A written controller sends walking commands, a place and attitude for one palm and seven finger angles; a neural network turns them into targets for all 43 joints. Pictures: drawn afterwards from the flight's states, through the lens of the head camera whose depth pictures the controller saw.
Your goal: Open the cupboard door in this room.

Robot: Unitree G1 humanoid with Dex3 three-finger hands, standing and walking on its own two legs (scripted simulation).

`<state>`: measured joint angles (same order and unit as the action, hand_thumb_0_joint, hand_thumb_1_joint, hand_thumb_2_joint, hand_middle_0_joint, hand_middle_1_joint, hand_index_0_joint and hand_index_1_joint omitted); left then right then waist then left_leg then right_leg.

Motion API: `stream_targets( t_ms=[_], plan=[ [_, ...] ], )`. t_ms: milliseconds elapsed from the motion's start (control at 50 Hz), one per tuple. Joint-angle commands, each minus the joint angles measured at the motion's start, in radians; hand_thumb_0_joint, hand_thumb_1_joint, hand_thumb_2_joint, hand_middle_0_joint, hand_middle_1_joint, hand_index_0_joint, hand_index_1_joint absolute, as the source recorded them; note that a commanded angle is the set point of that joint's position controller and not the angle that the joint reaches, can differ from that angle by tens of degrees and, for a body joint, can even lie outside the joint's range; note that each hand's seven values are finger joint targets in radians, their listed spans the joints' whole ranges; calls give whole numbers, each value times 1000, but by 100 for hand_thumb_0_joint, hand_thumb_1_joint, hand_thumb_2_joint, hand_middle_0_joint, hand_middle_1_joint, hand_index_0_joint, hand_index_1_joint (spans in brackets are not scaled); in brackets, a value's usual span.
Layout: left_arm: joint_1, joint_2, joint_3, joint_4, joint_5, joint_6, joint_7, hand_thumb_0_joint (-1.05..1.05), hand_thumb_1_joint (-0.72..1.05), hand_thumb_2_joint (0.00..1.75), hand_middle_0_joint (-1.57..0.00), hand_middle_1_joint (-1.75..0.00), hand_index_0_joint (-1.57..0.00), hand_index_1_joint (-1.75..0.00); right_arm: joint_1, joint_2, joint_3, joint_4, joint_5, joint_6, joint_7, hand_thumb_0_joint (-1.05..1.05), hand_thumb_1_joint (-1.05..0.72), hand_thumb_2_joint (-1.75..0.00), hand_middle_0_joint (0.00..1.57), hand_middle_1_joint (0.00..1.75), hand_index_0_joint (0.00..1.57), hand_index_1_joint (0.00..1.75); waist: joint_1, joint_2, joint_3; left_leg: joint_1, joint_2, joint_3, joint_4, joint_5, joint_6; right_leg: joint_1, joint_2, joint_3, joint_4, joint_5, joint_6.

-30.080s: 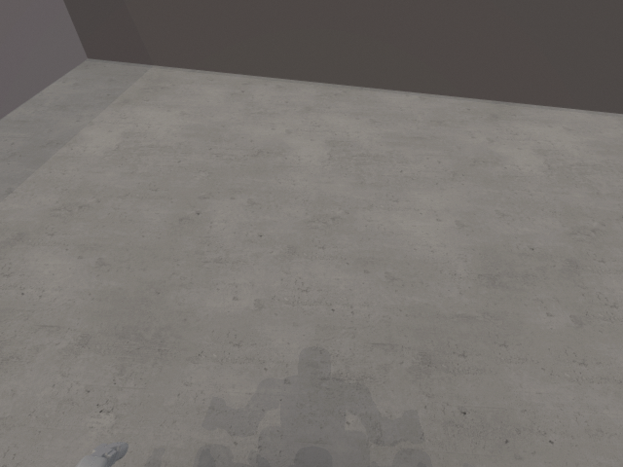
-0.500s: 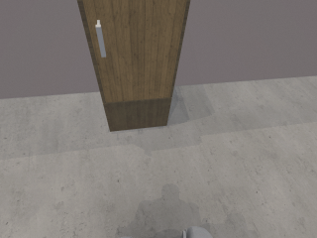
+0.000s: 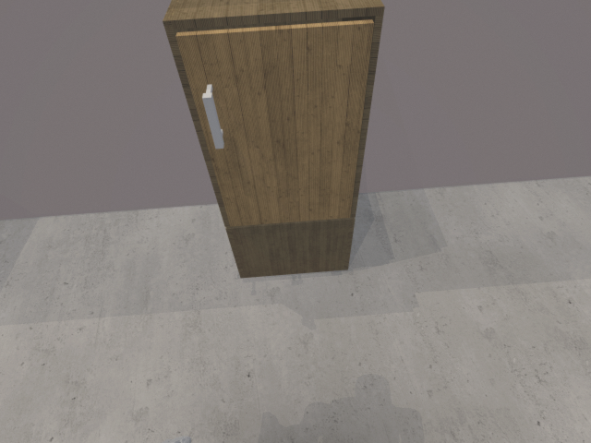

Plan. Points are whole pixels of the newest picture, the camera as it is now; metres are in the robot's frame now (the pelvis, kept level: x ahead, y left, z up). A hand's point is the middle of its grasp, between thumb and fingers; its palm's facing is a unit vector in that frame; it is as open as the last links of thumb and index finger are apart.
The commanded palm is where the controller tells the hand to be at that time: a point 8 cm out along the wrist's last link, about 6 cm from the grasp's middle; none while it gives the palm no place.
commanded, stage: take the last steps up to it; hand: left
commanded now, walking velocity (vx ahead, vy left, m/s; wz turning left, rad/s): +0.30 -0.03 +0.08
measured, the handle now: (214, 117) +0.77 +0.20 +0.01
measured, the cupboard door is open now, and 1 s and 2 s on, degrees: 0 0 0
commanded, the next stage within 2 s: come to a stop and stand still in 0.88 s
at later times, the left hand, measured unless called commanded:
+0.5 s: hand out of the picture -0.03 +0.22 -0.17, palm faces +0.12 -0.98 -0.14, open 7.4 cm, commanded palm none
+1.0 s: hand (213, 375) +0.26 +0.16 -0.16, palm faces +0.04 -0.98 -0.22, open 7.2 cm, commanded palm none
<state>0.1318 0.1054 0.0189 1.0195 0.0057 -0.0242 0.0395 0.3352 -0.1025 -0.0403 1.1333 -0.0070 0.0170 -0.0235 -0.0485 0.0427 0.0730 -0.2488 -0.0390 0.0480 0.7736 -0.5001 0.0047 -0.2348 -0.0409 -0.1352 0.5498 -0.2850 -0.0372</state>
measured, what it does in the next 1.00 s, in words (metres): walks ahead: left foot, then right foot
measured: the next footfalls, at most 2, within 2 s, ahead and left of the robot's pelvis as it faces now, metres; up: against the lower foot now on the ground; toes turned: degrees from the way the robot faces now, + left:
left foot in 0.32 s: +0.04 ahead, +0.16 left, +0.00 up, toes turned +9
right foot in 0.76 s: +0.26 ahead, -0.13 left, +0.00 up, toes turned -10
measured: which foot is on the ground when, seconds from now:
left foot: up 0.00-0.30, down 0.32-0.76, up 0.78-1.00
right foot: down 0.00-0.32, up 0.34-0.74, down 0.76-1.00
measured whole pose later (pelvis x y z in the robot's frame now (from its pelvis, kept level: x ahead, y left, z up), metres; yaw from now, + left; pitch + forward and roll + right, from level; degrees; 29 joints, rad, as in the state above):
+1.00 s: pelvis +0.18 -0.03 +0.00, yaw +1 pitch -1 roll -1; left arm 0.18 0.16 0.05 1.05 0.02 -0.06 0.02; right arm 0.25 -0.18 -0.07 1.07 -0.03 0.00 -0.01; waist -0.02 0.03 0.06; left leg -0.46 0.10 0.07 1.03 -0.34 -0.02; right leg -0.24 -0.03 -0.18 0.46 -0.20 -0.05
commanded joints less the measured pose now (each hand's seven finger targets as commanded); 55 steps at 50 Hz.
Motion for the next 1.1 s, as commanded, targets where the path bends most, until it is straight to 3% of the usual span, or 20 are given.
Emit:
stream_targets(
  t_ms=[0,100,180,260,280,300,320,340,440,580,640,680,720,740,760,780,820,900,1020,1080],
  plan=[
    [117,154,27,0,2,-10,10,0,90,90,-20,-30,-20,-30,23,-63,-18,-45,1,4,1,0,-90,-90,20,30,20,30,49,-159,-35,-145,87,-64,246,-3,-31,82,-300,233,-245,497,-128],
    [177,165,39,28,18,-19,-10,0,90,90,-20,-30,-20,-30,-50,-63,-23,-72,-15,-3,24,0,-90,-90,20,30,20,30,77,-202,4,-138,110,8,98,55,-39,19,-249,213,-357,-41,-99],
    [216,208,50,58,23,-18,-23,0,90,90,-20,-30,-20,-30,-120,-86,-21,-112,-15,-16,32,0,-90,-90,20,30,20,30,91,-211,32,-103,110,47,-69,49,-34,1,-254,238,-379,-192,-113],
    [186,204,50,67,10,-7,-31,0,90,90,-20,-30,-20,-30,-4,-104,-19,-78,-12,-37,23,0,-90,-90,20,30,20,30,19,-125,-6,211,86,101,-340,192,-37,-164,-183,144,-273,-291,-46],
    [174,176,42,56,6,-4,-37,0,90,90,-20,-30,-20,-30,55,-151,-29,-59,-12,-45,14,0,-90,-90,20,30,20,30,-10,27,-18,316,154,1,-404,99,-20,-266,-134,102,-150,-292,-8],
    [169,126,33,35,5,-3,-47,0,90,90,-20,-30,-20,-30,122,-231,-50,-51,-20,-47,10,0,-90,-90,20,30,20,30,-38,249,-7,338,347,-287,-544,-151,46,-397,-33,8,95,-274,38],
    [116,119,33,-5,12,2,-48,0,90,90,-20,-30,-20,-30,161,-299,-64,-60,-26,-42,4,0,-90,-90,20,30,20,30,-64,273,73,232,485,-450,-688,-307,123,-450,-17,9,291,-259,38],
    [91,135,42,-11,21,10,-52,0,90,90,-20,-30,-20,-30,109,-292,-62,-66,-26,-40,1,0,-90,-90,20,30,20,30,-42,206,140,140,501,-441,-720,-308,150,-457,-64,82,388,-206,28],
    [199,113,46,47,21,7,-70,0,90,90,-20,-30,-20,-30,19,-193,-29,-92,-17,-75,-5,0,-90,-90,20,30,20,30,43,89,90,137,344,-141,-657,114,112,-410,-83,92,515,21,54],
    [65,95,46,-27,10,12,-70,0,90,90,-20,-30,-20,-30,97,-173,-39,-52,-20,-82,-7,0,-90,-90,20,30,20,30,25,73,90,192,366,-43,-608,381,146,-422,-113,72,303,52,74],
    [36,88,45,-39,9,0,-72,0,90,90,-20,-30,-20,-30,103,-172,-42,-39,-26,-78,-5,0,-90,-90,20,30,20,30,15,86,77,168,348,-12,-543,483,128,-291,-71,19,136,46,55],
    [97,104,50,-18,10,-7,-68,0,90,90,-20,-30,-20,-30,84,-181,-47,-35,-24,-74,-6,0,-90,-90,20,30,20,30,49,87,37,133,340,4,-455,548,105,-138,-40,-3,61,72,34],
    [327,175,68,59,16,-29,-58,0,90,90,-20,-30,-20,-30,73,-163,-43,-33,-13,-74,3,0,-90,-90,20,30,20,30,157,-49,-87,12,244,88,-153,545,40,207,-36,18,-54,153,12],
    [435,283,93,90,23,-42,-42,0,90,90,-20,-30,-20,-30,112,-93,-28,-47,-2,-77,14,0,-90,-90,20,30,20,30,190,-312,-203,-190,134,146,152,206,3,410,-276,318,-128,201,-59],
    [470,331,96,100,5,-40,-34,0,90,90,-20,-30,-20,-30,80,-90,-22,-84,7,-66,11,0,-90,-90,20,30,20,30,180,-365,-237,-268,66,55,384,-127,0,400,-404,520,-231,329,-137],
    [376,309,91,83,2,-36,-27,0,90,90,-20,-30,-20,-30,65,-97,-29,-78,8,-56,9,0,-90,-90,20,30,20,30,151,-268,-172,-278,107,-23,486,-88,13,291,-395,474,-259,212,-163],
    [207,235,73,39,3,-30,-22,0,90,90,-20,-30,-20,-30,20,-85,-32,-68,-2,-46,18,0,-90,-90,20,30,20,30,103,-197,-59,-297,165,-50,514,62,11,103,-331,372,-298,32,-118],
    [106,158,43,13,14,-42,-16,0,90,90,-20,-30,-20,-30,73,-58,-28,-48,-15,-22,23,0,-90,-90,20,30,20,30,22,-143,-34,-179,171,-13,333,174,-20,-65,-242,150,-341,116,-83],
    [116,166,39,24,19,-35,-12,0,90,90,-20,-30,-20,-30,-23,-44,0,-80,-7,-33,16,0,-90,-90,20,30,20,30,52,-124,-36,-92,134,19,-75,173,-48,4,-237,132,-279,372,-127],
    [116,165,27,37,2,-17,-5,0,90,90,-20,-30,-20,-30,3,-80,3,-59,-3,-45,8,0,-90,-90,20,30,20,30,31,-67,-86,116,128,6,-355,491,-45,-9,-156,75,-136,379,-49]
  ],
)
